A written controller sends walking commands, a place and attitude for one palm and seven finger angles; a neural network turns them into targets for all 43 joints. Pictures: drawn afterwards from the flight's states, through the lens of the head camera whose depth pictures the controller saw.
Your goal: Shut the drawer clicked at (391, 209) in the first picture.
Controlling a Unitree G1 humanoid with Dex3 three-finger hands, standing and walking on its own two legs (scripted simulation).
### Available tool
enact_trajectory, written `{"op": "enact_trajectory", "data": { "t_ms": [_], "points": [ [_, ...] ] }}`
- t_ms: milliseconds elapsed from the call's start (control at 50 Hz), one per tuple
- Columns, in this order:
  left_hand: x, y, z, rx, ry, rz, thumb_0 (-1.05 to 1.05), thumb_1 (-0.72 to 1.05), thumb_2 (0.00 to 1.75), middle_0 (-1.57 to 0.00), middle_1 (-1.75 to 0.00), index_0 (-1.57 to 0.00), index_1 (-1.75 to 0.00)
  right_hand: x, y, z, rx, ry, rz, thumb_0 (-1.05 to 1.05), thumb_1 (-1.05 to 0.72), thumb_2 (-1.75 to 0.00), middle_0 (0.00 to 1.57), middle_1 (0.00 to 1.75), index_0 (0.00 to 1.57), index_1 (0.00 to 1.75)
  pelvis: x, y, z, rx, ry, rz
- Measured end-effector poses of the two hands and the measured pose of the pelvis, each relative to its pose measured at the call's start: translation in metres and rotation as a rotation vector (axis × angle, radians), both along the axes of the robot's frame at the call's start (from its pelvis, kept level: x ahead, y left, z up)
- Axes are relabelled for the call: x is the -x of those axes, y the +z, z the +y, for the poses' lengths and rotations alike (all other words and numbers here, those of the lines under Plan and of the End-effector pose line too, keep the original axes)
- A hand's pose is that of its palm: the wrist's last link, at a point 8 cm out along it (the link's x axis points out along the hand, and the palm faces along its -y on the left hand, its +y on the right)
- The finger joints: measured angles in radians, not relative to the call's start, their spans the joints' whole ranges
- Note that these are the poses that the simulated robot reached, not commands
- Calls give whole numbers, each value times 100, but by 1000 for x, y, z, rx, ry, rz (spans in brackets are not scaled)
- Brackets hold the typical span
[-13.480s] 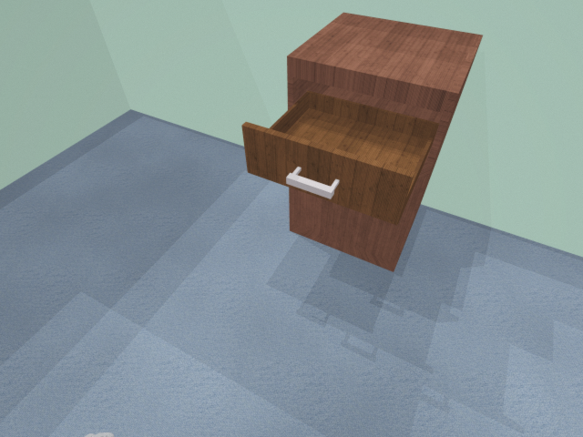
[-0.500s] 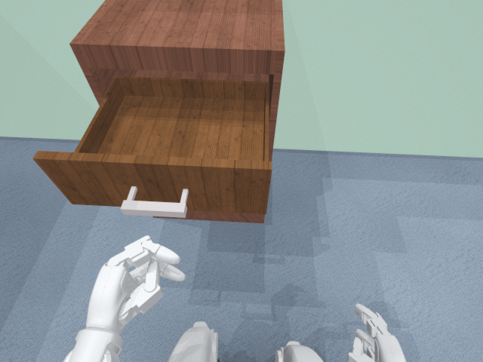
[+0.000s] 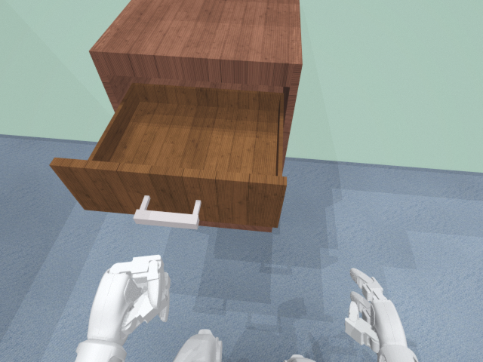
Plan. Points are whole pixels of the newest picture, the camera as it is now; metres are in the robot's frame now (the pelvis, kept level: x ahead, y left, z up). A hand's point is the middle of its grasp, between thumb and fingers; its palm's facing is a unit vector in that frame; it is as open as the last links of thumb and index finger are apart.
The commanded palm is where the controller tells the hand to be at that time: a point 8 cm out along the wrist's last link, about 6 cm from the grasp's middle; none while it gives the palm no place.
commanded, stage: raise the hand and make a fist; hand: left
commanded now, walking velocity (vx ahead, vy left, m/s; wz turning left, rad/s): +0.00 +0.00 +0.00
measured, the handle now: (169, 210) +0.40 +0.17 -0.03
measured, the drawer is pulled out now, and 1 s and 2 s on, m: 0.30 0.30 0.30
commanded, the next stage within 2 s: bring the fist close to the handle in 0.56 s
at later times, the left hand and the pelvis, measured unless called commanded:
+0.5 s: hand (162, 292) +0.21 +0.13 +0.07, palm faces -0.05 -1.00 -0.04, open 3.3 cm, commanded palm +0.18 +0.18 +0.07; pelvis +0.01 -0.01 +0.01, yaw +0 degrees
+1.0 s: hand (173, 284) +0.23 +0.12 +0.04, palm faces -0.06 -1.00 -0.05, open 3.3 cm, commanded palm +0.22 +0.18 +0.03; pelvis +0.00 -0.02 -0.01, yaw +0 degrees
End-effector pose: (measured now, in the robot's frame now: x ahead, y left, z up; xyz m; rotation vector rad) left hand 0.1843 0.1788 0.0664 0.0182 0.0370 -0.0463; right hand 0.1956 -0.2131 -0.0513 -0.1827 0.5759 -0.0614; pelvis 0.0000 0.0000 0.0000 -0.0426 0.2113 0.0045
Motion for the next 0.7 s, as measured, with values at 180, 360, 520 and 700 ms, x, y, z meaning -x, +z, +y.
{"op": "enact_trajectory", "data": {
  "t_ms": [180, 360, 520, 700],
  "points": [
    [-2, 6, 7, -12, 6, 6, 2, 90, 90, -139, -159, -139, -159, 6, -3, -7, 4, -12, 46, 1, -90, -90, 20, 30, 20, 30, -6, 4, -4, 0, 4, -7],
    [-4, 5, 4, -14, -9, 23, 2, 90, 90, -140, -159, -140, -160, 22, -6, -29, 32, -70, 87, 1, -90, -90, 20, 30, 20, 30, -8, 6, -8, -5, -1, -4],
    [-6, 7, 1, -21, -3, 6, 2, 90, 90, -140, -160, -140, -160, 26, -9, -37, 29, -87, 87, 1, -90, -90, 20, 30, 20, 30, -8, 6, -12, -12, -5, -1],
    [-4, 7, -2, -28, 2, 11, 2, 90, 90, -140, -160, -140, -160, 19, -9, -35, 9, -74, 73, 1, -90, -90, 20, 30, 20, 30, -8, 6, -16, -16, -5, -2]
  ]
}}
